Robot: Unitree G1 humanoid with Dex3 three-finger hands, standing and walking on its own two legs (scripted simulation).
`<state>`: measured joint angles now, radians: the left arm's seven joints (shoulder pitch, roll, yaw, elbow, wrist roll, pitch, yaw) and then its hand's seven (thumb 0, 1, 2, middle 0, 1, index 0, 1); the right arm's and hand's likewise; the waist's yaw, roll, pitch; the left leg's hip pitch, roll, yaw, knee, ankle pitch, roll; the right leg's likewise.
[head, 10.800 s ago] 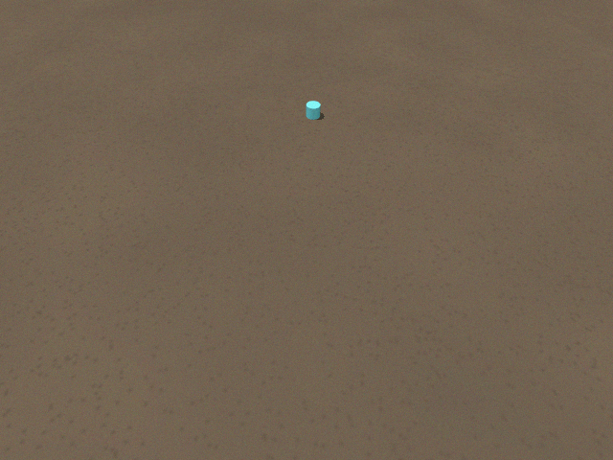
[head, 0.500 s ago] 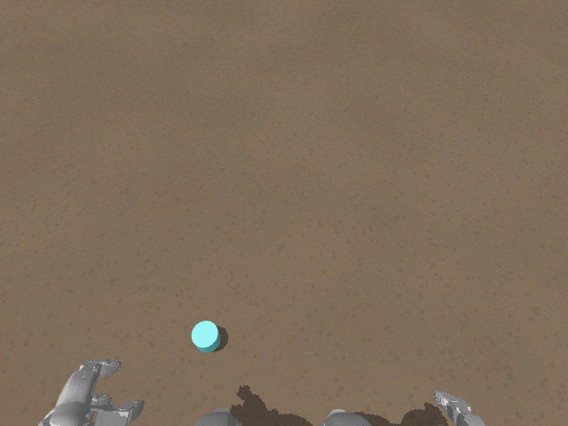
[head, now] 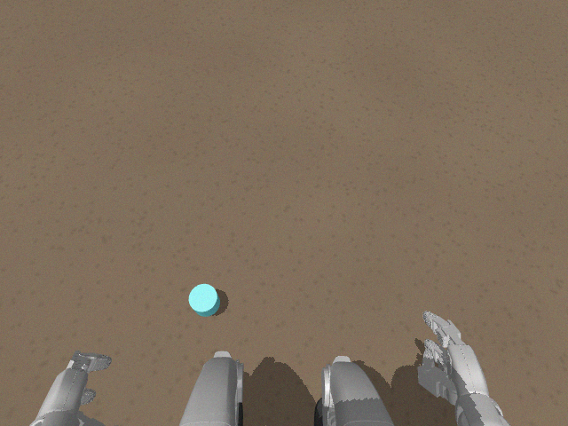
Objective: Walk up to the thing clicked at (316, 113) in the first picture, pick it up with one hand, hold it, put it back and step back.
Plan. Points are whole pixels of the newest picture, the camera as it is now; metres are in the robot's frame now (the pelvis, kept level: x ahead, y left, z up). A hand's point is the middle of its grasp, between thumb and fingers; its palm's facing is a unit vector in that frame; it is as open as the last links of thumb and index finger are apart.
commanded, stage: rise first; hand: left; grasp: from above
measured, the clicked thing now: (204, 300) +0.41 +0.22 -0.63
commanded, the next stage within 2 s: approach in 1.94 s
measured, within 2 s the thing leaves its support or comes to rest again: neither
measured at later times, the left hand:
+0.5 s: hand (144, 344) +0.25 +0.29 -0.34, palm faces -0.42 -0.40 -0.81, open 14.1 cm
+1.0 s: hand (160, 320) +0.32 +0.29 -0.44, palm faces -0.45 -0.12 -0.88, open 14.3 cm
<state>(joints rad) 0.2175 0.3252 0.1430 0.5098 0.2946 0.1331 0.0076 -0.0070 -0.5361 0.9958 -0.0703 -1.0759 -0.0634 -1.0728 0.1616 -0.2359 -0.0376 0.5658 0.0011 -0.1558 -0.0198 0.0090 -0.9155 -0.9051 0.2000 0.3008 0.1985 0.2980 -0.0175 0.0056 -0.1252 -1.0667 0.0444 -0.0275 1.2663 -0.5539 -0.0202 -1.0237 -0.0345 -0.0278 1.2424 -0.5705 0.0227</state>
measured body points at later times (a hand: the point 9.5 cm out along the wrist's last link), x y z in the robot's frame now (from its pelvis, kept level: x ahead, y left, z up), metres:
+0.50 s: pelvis -0.06 +0.00 -0.20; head +0.14 +0.01 +0.20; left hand +0.27 +0.31 -0.30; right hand +0.11 -0.28 -0.34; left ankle +0.02 +0.13 -0.63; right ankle +0.01 -0.14 -0.63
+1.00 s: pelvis -0.08 +0.01 -0.29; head +0.13 +0.04 +0.10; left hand +0.34 +0.30 -0.39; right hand -0.01 -0.29 -0.41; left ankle +0.02 +0.13 -0.63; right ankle +0.01 -0.14 -0.63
